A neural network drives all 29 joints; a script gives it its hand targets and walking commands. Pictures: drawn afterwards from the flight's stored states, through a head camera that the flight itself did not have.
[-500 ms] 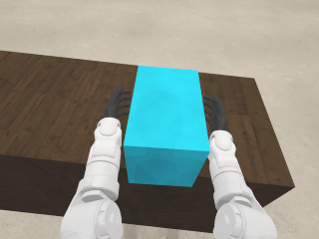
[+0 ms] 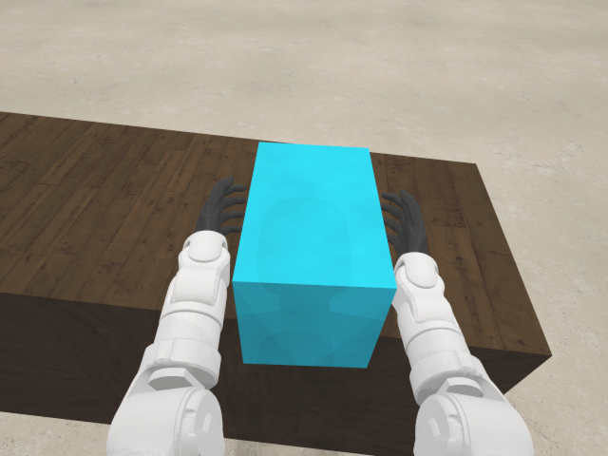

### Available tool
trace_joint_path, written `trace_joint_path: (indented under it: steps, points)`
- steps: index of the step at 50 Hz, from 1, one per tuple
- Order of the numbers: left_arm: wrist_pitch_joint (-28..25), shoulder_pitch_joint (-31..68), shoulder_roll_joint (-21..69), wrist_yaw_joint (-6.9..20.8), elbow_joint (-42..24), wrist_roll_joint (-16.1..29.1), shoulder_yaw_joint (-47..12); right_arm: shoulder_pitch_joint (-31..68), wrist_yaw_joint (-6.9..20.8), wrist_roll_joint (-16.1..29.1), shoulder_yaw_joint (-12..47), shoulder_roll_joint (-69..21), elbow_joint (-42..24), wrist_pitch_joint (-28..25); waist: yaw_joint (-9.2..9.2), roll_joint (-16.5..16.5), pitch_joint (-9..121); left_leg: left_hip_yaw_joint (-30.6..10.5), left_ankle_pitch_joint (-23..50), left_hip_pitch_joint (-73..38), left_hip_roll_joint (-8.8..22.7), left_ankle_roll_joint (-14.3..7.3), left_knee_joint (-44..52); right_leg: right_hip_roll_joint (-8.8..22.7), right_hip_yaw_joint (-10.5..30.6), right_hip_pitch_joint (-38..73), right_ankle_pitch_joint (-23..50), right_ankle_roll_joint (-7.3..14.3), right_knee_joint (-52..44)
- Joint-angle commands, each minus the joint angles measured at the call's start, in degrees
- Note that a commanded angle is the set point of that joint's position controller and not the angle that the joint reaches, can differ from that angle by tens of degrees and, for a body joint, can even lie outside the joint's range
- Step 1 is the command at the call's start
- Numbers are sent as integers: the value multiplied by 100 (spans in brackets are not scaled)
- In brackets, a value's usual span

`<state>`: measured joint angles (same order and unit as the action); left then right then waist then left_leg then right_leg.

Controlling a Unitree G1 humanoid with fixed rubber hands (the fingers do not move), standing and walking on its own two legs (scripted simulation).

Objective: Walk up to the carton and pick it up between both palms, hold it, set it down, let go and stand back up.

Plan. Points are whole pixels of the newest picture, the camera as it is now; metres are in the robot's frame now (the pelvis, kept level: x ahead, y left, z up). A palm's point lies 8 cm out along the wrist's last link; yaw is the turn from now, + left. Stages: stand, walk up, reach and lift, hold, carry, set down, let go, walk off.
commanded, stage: reach and lift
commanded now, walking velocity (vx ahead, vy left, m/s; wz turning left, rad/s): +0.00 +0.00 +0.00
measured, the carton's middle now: (310, 248) +0.42 -0.02 +0.04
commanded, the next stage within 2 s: none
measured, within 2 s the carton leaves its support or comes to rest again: neither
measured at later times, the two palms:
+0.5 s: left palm (200, 214) +0.39 +0.13 +0.15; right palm (413, 228) +0.37 -0.15 +0.14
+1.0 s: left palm (183, 197) +0.37 +0.14 +0.19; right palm (416, 214) +0.36 -0.14 +0.18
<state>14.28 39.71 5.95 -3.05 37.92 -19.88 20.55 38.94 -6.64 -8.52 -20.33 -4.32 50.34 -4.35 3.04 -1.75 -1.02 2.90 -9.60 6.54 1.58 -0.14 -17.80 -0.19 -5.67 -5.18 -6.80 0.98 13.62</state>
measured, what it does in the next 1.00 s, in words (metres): stands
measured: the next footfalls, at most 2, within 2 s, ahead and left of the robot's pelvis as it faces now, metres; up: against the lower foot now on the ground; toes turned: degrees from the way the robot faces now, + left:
none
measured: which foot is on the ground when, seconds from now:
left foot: down 0.00-1.00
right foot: down 0.00-1.00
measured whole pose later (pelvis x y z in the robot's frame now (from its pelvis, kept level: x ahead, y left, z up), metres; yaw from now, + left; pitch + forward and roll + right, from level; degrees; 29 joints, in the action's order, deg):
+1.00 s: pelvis -0.02 +0.01 +0.00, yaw +1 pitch -9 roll -1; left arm 37.7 42.2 4.0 -0.7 17.8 -21.5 17.8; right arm 44.2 -10.3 6.6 -7.2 -0.5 41.7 11.3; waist 6.0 -3.3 -3.5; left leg 1.4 -10.1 0.5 0.9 -0.6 -19.4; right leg 0.2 -6.4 1.8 -7.0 0.5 14.1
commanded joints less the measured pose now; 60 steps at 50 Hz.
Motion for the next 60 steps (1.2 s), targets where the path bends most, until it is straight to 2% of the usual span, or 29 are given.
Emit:
trace_joint_path:
  steps: [1, 7, 11, 17, 28, 39, 48, 60]
  points:
    - [-168, 3528, 2942, 619, -434, 355, -1917, 4124, 751, -31, 1734, -2653, -923, -311, 3, 136, 2536, -9, 989, -690, -144, 57, 79, -82, -69, 886, 1599, -270, 226]
    - [65, 3794, 2980, 624, -368, 401, -1885, 4317, 748, 16, 1540, -2613, -663, -100, 68, 173, 2344, -26, 729, -829, -129, 74, 142, -88, -113, 652, 1016, -225, 104]
    - [258, 3782, 2963, 664, -403, 370, -1820, 4412, 725, 122, 1521, -2560, -625, 7, 93, 186, 2233, -30, 809, -929, -140, 84, 130, -99, -129, 684, 974, -236, 82]
    - [550, 3679, 2958, 714, -701, 394, -1910, 4522, 642, 433, 1801, -2553, -898, 153, 130, 200, 2227, -74, 1129, -1078, -182, 100, 34, -133, -126, 874, 1263, -287, 128]
    - [1160, 3581, 2975, 788, -1739, 567, -2428, 4654, 358, 1190, 2751, -2660, -1916, 548, 205, 197, 2326, -196, 1617, -1196, -259, 117, -152, -181, -49, 1225, 1800, -382, 240]
    - [1773, 3608, 2967, 910, -2096, 530, -2528, 4841, 199, 1541, 2907, -2544, -2301, 949, 320, 233, 1999, -216, 1223, -1229, -251, 127, -70, -224, -85, 1035, 1042, -341, 113]
    - [2101, 3554, 2956, 983, -2355, 501, -2586, 4937, 121, 1770, 3038, -2520, -2539, 1150, 383, 271, 1920, -216, 1365, -1332, -258, 168, -104, -270, -100, 1097, 976, -330, 74]
    - [2371, 3654, 2861, 1053, -2617, 491, -2597, 5106, 27, 2015, 3277, -2624, -2843, 1425, 342, 216, 1848, -178, 1042, -1139, -289, 85, -17, -260, -55, 1186, 813, -355, 68]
